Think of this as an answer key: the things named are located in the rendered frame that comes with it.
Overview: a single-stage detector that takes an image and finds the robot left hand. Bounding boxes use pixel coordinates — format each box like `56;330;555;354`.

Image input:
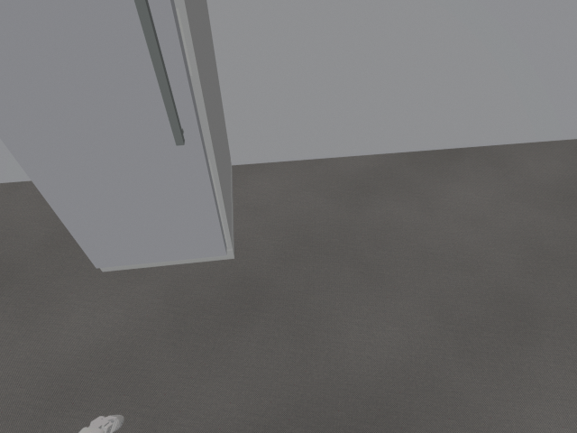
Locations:
78;415;124;433

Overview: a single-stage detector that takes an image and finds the fridge door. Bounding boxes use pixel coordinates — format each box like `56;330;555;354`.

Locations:
0;0;227;268

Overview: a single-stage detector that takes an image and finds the handle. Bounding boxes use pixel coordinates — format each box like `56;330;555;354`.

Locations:
134;0;185;146

